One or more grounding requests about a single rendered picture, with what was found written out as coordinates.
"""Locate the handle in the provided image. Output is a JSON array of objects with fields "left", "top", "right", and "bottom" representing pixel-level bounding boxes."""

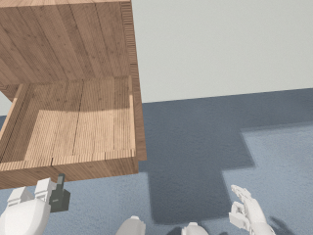
[{"left": 49, "top": 173, "right": 70, "bottom": 213}]

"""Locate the robot right hand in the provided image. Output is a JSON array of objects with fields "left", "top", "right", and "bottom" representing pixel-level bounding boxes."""
[{"left": 229, "top": 185, "right": 267, "bottom": 232}]

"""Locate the robot left hand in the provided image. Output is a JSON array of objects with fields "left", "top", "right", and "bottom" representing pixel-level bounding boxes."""
[{"left": 0, "top": 177, "right": 57, "bottom": 235}]

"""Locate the left robot thigh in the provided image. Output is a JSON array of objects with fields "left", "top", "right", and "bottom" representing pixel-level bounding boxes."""
[{"left": 114, "top": 218, "right": 146, "bottom": 235}]

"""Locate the cabinet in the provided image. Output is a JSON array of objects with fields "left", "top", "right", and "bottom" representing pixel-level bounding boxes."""
[{"left": 0, "top": 0, "right": 147, "bottom": 162}]

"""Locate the drawer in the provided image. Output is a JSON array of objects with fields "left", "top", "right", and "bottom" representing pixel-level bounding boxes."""
[{"left": 0, "top": 75, "right": 139, "bottom": 190}]

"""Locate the right robot thigh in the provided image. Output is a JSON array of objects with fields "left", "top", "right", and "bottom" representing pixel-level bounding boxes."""
[{"left": 181, "top": 225, "right": 208, "bottom": 235}]

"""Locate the right robot forearm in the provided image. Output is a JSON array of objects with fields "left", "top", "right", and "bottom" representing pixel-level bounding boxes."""
[{"left": 249, "top": 221, "right": 276, "bottom": 235}]

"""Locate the robot thigh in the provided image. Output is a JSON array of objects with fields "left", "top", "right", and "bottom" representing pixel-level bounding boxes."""
[
  {"left": 181, "top": 225, "right": 208, "bottom": 235},
  {"left": 114, "top": 218, "right": 146, "bottom": 235}
]

